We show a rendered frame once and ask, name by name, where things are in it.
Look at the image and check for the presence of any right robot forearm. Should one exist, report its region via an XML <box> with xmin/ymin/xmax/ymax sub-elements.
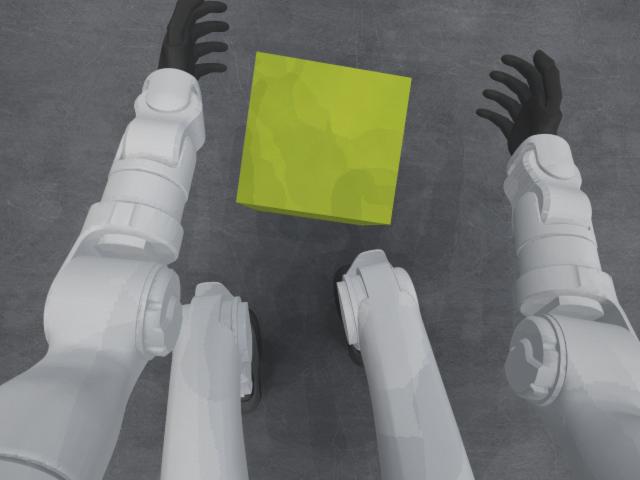
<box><xmin>503</xmin><ymin>134</ymin><xmax>640</xmax><ymax>344</ymax></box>

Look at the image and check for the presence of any left robot forearm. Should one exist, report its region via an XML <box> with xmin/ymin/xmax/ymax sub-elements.
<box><xmin>43</xmin><ymin>68</ymin><xmax>206</xmax><ymax>344</ymax></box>

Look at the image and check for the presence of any robot left hand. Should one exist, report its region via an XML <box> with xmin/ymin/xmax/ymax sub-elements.
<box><xmin>158</xmin><ymin>0</ymin><xmax>229</xmax><ymax>81</ymax></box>

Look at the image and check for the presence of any robot right shin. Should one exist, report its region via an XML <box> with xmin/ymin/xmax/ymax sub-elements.
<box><xmin>346</xmin><ymin>249</ymin><xmax>420</xmax><ymax>350</ymax></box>

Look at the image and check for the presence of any left robot upper arm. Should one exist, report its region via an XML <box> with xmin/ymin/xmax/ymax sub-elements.
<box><xmin>0</xmin><ymin>255</ymin><xmax>183</xmax><ymax>480</ymax></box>

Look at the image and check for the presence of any left robot foot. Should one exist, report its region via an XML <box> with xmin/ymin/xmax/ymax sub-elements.
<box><xmin>241</xmin><ymin>308</ymin><xmax>262</xmax><ymax>414</ymax></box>

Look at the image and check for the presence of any robot right hand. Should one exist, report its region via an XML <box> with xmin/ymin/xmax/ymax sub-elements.
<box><xmin>476</xmin><ymin>50</ymin><xmax>562</xmax><ymax>156</ymax></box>

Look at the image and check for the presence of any right robot upper arm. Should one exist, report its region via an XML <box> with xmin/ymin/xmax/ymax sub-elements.
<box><xmin>504</xmin><ymin>313</ymin><xmax>640</xmax><ymax>480</ymax></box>

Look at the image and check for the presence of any carton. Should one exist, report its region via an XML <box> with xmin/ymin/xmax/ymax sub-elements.
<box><xmin>236</xmin><ymin>52</ymin><xmax>412</xmax><ymax>226</ymax></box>

